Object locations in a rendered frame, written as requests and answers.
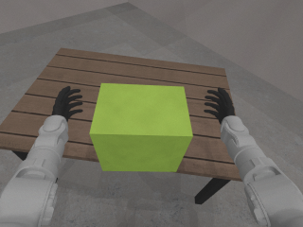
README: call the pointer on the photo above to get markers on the table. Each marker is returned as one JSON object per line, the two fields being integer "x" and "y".
{"x": 206, "y": 154}

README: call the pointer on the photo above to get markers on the left robot hand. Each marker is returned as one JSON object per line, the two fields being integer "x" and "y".
{"x": 62, "y": 106}

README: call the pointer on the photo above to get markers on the right robot forearm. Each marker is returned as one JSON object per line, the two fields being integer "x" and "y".
{"x": 250, "y": 160}

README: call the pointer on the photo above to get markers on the carton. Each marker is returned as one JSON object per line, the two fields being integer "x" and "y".
{"x": 142, "y": 128}

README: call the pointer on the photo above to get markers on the right robot hand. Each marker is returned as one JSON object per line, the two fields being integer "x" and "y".
{"x": 224, "y": 108}

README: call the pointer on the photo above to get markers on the left robot forearm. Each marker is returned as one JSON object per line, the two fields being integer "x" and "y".
{"x": 44, "y": 157}

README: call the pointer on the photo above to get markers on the right robot upper arm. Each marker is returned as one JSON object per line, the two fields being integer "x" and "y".
{"x": 274, "y": 202}

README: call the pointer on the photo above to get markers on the left robot upper arm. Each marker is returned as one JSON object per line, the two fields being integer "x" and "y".
{"x": 28, "y": 203}

